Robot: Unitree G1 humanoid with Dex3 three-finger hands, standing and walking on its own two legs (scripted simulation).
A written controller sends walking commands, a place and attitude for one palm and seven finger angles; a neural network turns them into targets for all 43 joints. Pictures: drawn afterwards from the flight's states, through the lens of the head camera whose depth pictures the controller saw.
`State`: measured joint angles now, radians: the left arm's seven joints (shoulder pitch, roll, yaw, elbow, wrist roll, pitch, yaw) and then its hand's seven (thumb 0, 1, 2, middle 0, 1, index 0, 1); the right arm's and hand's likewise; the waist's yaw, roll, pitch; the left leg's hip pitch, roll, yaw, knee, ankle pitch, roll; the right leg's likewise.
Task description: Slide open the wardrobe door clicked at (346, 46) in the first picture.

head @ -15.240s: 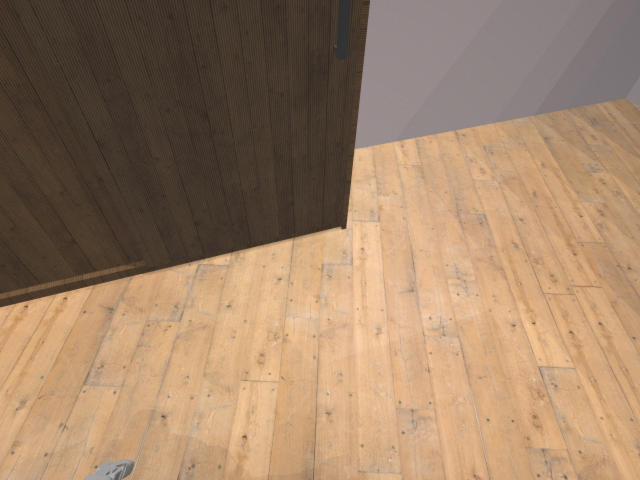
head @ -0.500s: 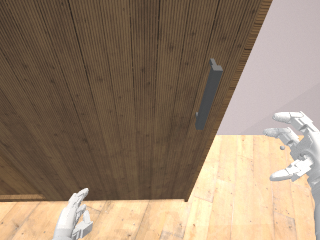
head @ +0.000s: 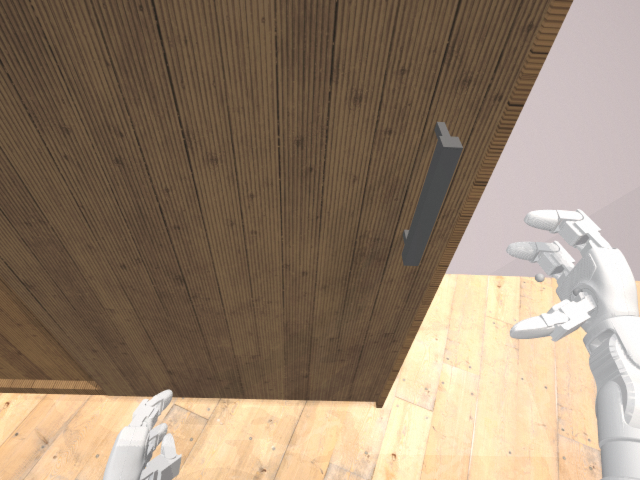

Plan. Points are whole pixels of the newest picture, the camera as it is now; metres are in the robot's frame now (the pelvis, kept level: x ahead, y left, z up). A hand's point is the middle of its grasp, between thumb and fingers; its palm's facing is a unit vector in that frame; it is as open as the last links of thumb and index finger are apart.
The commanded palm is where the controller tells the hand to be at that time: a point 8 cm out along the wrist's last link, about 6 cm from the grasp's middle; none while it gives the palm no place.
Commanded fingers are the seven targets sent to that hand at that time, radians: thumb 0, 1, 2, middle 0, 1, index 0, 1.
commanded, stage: move the hooked fingers beside the handle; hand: right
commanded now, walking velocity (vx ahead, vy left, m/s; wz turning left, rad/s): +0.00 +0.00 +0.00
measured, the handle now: (424, 199) +0.47 -0.11 +0.13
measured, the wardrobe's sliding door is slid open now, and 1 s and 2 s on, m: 0.00 0.00 0.00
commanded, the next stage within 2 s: feel for the door with the fingertips in 1.62 s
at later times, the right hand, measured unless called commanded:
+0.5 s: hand (494, 246) +0.38 -0.19 +0.13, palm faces -0.02 +1.00 -0.02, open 14.0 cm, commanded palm +0.35 -0.24 +0.14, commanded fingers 0.00 0.50 -0.30 0.30 1.20 0.30 1.20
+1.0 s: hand (475, 231) +0.40 -0.17 +0.13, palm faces -0.02 +1.00 -0.02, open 14.0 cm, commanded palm +0.37 -0.22 +0.13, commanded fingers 0.00 0.50 -0.30 0.30 1.20 0.30 1.20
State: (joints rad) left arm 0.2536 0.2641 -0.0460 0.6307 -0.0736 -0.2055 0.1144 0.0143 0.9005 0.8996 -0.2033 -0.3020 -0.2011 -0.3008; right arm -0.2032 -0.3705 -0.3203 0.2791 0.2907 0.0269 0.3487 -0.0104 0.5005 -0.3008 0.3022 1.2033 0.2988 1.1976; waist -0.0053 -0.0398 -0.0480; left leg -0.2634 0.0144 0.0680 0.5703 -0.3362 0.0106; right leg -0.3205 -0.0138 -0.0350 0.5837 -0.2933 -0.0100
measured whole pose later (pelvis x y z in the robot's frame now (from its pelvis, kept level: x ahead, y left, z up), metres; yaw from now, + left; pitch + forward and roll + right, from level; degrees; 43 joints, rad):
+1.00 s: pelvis +0.00 +0.01 +0.00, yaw +1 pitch +4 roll +0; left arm 0.29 0.27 -0.03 0.64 -0.07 -0.06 0.08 0.01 0.90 0.90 -0.20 -0.30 -0.20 -0.30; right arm -0.49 -0.34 -0.26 0.64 0.22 -0.08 0.24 -0.01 0.50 -0.30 0.30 1.20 0.30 1.20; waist 0.04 -0.03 -0.06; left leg -0.32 0.00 0.05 0.59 -0.34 0.03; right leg -0.37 -0.03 -0.05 0.59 -0.29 0.00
